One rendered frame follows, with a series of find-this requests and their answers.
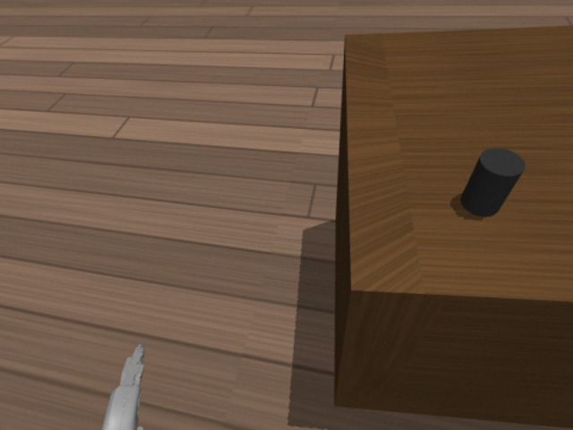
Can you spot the can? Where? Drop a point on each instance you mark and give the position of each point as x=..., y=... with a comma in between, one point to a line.
x=495, y=174

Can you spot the left robot hand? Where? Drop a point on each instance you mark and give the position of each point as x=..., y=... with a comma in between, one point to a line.
x=123, y=406

